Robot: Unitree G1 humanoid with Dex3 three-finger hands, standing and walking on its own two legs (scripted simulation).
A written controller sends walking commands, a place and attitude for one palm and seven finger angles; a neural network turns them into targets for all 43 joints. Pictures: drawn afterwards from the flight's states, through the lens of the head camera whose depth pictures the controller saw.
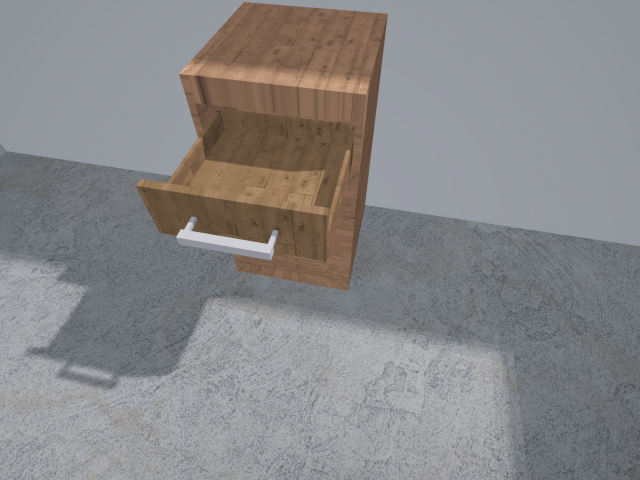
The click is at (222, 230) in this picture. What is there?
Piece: drawer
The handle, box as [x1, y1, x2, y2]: [176, 217, 277, 259]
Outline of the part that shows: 176,236 180,244 270,259 273,253 273,244 277,235 277,231 273,230 268,243 265,244 194,232 191,229 196,221 196,218 191,217 183,230 181,229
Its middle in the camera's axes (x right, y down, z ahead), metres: -0.19 +0.00 +0.78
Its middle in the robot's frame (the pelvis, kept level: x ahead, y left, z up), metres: +0.56 +0.22 -0.12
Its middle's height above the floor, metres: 0.66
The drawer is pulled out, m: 0.30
